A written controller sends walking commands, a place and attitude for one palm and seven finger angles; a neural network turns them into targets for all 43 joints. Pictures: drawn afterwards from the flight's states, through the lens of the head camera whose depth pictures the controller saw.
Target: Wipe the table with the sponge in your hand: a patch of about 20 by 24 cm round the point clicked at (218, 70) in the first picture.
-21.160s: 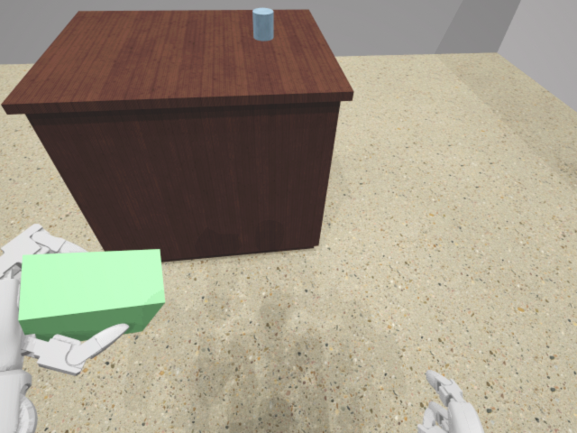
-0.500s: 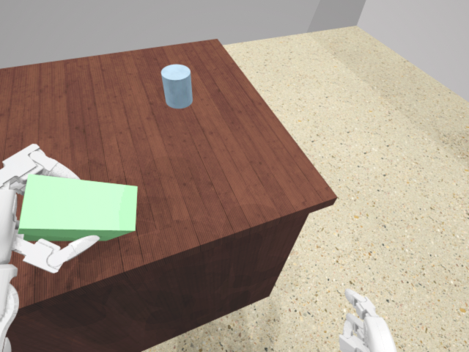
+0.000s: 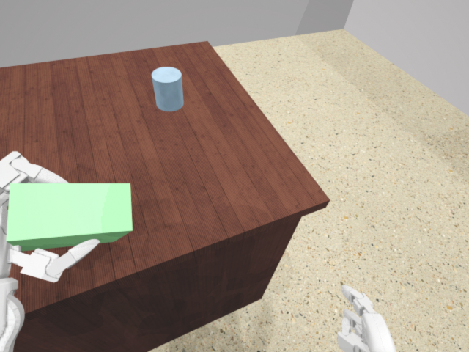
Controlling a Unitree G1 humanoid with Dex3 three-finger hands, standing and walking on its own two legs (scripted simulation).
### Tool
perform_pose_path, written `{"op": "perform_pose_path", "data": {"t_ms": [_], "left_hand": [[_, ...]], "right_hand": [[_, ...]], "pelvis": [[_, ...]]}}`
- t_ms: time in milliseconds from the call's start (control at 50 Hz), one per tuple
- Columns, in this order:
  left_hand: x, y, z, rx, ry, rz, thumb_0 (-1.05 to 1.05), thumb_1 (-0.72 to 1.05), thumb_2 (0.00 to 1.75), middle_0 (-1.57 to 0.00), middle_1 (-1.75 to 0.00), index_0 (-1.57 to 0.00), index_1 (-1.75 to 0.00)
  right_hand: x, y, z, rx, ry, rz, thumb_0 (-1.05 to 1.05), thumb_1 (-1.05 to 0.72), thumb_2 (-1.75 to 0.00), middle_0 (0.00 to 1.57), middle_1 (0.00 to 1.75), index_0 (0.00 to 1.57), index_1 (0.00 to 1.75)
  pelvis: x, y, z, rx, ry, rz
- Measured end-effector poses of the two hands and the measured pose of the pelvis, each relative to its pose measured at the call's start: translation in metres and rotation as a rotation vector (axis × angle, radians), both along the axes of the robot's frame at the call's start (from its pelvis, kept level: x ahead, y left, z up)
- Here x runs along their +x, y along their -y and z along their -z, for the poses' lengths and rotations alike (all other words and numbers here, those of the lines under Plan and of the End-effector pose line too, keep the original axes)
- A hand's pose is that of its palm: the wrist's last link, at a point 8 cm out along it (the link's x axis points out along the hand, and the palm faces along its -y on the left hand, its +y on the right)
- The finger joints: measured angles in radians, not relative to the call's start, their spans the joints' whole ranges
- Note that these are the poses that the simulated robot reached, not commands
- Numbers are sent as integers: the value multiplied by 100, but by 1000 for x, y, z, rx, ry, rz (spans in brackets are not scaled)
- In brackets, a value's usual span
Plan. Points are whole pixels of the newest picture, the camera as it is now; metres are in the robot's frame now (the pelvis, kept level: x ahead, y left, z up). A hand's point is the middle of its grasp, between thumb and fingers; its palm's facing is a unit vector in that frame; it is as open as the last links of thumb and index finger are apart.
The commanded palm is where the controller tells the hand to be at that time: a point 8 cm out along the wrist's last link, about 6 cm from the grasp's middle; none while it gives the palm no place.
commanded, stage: come to a stop and stand still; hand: left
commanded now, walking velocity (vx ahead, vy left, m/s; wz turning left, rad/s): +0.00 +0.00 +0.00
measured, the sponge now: (89, 218) +0.24 +0.22 +0.15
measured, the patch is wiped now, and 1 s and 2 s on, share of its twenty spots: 0.00 0.00 0.00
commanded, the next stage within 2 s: look again from close up in 0.34 s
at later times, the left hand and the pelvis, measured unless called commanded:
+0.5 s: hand (47, 225) +0.22 +0.26 +0.16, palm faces +0.38 -0.86 -0.35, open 10.0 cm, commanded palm +0.16 +0.29 +0.17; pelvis +0.00 +0.01 +0.00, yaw +0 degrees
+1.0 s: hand (2, 180) +0.25 +0.31 +0.20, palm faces +0.44 -0.79 -0.44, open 10.0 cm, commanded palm +0.16 +0.30 +0.19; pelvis -0.01 +0.01 -0.01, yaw +1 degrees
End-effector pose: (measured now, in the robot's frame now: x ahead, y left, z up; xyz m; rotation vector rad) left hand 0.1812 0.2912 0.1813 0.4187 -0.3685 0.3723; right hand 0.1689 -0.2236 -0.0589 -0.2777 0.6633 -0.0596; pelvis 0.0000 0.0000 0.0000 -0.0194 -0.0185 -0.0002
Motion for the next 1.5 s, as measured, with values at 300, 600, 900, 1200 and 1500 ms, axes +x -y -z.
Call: {"op": "perform_pose_path", "data": {"t_ms": [300,600,900,1200,1500], "left_hand": [[-1,-8,19,-9,-124,3,-1,-49,103,-76,-134,-76,-134],[-1,-13,18,-13,-123,8,-1,-49,103,-76,-134,-76,-134],[7,-24,-21,233,-27,31,-1,-49,103,-76,-134,-76,-134],[-18,30,4,239,-314,69,-1,-49,103,-76,-135,-76,-135],[2,12,-15,399,-531,-211,-1,-49,103,-75,-135,-75,-135]], "right_hand": [[12,-17,-4,20,7,-1,1,-90,-90,20,30,20,30],[-3,-21,1,25,-22,27,1,-90,-90,20,30,20,30],[-3,-27,8,-34,-45,-68,1,-90,-90,20,29,20,30],[15,-7,18,55,-2,-69,1,-90,-90,20,30,20,30],[16,44,45,59,-65,16,1,-90,-90,20,30,20,30]], "pelvis": [[3,-6,-1,-2,1,-1],[-1,-14,-2,-5,2,1],[-5,-16,4,2,3,-46],[-17,6,12,35,-7,0],[-15,46,14,26,11,-35]]}}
